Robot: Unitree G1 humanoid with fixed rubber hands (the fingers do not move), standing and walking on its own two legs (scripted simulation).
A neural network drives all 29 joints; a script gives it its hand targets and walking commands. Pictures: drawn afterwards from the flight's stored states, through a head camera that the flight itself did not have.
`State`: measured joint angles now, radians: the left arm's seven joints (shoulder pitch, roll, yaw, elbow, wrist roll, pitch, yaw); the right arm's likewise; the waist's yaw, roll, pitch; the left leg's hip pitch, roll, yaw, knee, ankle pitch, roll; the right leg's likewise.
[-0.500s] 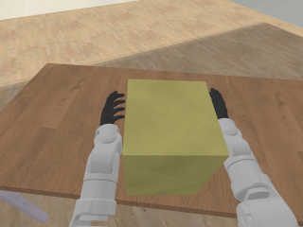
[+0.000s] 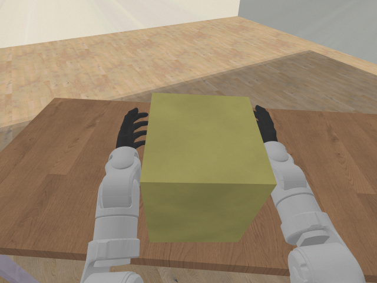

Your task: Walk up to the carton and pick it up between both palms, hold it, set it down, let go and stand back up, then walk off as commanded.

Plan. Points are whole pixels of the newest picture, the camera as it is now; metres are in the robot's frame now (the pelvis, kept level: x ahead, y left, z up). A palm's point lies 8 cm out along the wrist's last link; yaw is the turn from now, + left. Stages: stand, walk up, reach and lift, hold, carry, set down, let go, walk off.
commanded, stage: reach and lift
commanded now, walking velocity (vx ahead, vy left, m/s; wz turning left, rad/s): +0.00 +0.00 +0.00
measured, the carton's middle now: (197, 171) +0.34 +0.01 +0.10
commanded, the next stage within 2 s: hold in 1.08 s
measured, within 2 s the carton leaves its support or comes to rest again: neither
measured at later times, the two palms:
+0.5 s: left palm (124, 135) +0.36 +0.15 +0.19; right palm (268, 134) +0.38 -0.14 +0.18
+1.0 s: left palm (124, 129) +0.36 +0.15 +0.20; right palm (271, 130) +0.38 -0.14 +0.19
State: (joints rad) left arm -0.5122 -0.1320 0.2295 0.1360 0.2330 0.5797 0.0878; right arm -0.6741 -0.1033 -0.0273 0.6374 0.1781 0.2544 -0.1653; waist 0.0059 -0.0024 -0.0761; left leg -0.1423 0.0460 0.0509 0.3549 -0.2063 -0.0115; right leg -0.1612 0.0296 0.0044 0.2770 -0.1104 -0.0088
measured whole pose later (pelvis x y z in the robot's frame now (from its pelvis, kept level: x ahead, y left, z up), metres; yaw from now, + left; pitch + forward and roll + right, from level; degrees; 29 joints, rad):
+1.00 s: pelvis +0.00 +0.01 +0.00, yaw +0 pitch -3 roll -1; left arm -0.63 -0.08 0.26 0.14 0.26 0.71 0.02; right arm -0.76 -0.10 -0.03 0.64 0.18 0.34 -0.20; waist -0.05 -0.01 -0.06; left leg -0.09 0.03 0.05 0.35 -0.21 0.00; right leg -0.10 0.02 0.00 0.28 -0.12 0.00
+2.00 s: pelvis -0.01 +0.01 +0.00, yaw +0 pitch -5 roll -1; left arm -0.67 -0.07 0.29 0.10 0.27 0.80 -0.01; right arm -0.80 -0.10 -0.03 0.61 0.18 0.43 -0.21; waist -0.06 -0.01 -0.06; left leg -0.06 0.03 0.05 0.35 -0.21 0.00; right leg -0.08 0.02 0.00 0.28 -0.11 0.00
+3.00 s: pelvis -0.01 +0.01 +0.00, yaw +0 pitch -5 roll -1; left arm -0.67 -0.07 0.29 0.08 0.27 0.81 -0.01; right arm -0.81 -0.10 -0.03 0.58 0.18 0.44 -0.21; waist -0.06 -0.01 -0.07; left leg -0.06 0.03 0.05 0.35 -0.21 0.00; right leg -0.08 0.02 0.00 0.28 -0.11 0.00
